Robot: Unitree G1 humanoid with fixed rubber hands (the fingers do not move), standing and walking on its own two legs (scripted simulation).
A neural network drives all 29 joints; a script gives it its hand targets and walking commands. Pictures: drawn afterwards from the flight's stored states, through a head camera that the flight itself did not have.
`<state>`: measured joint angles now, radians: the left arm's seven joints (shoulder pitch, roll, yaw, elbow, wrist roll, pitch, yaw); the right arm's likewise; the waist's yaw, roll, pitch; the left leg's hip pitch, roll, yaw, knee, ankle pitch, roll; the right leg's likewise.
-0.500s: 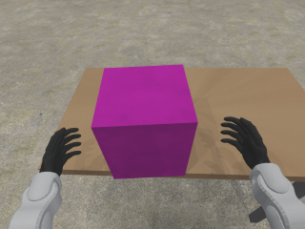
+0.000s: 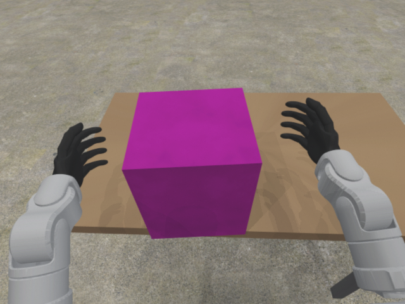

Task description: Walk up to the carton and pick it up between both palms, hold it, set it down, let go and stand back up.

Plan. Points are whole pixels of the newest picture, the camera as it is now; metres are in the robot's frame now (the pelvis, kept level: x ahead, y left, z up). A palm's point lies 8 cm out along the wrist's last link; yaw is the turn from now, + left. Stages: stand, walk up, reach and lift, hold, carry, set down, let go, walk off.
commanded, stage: reach and lift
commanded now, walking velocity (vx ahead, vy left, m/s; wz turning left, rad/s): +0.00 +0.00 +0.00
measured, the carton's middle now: (194, 166) +0.40 +0.06 +0.06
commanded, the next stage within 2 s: none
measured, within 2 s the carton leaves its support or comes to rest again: neither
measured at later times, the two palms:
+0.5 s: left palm (71, 122) +0.36 +0.25 +0.21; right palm (320, 98) +0.42 -0.15 +0.22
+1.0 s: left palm (76, 122) +0.39 +0.27 +0.19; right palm (313, 114) +0.43 -0.16 +0.18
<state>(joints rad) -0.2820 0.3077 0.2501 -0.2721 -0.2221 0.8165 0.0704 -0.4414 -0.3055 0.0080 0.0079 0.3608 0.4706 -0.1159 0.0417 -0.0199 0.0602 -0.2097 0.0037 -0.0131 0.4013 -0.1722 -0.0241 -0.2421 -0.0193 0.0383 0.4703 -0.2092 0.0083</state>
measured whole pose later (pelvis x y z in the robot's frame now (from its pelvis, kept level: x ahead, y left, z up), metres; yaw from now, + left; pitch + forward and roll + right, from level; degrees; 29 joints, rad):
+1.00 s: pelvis +0.00 +0.00 +0.00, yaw +0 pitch -1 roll +1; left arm -0.86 0.39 0.15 0.71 -0.22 0.49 0.08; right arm -0.91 -0.33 0.06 0.80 0.39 0.37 -0.10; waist 0.07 -0.01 0.00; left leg -0.21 0.01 -0.01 0.40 -0.17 -0.03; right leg -0.24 -0.01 0.04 0.47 -0.21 0.01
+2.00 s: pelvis +0.01 +0.00 +0.00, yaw +0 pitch +2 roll +1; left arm -0.77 0.16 0.14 0.98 -0.17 -0.02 0.08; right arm -0.80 -0.18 0.14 0.99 0.36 -0.01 -0.12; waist 0.10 -0.01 -0.02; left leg -0.26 0.01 -0.01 0.40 -0.18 -0.03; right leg -0.30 -0.01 0.04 0.47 -0.22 0.01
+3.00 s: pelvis +0.01 +0.00 +0.00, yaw +0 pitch +2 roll +1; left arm -0.76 0.10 0.21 0.88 -0.08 0.06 0.11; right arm -0.83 -0.11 0.02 0.97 0.24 0.04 -0.17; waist 0.10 -0.02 -0.02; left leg -0.27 0.01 -0.01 0.40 -0.18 -0.03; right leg -0.30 -0.01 0.04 0.47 -0.22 0.01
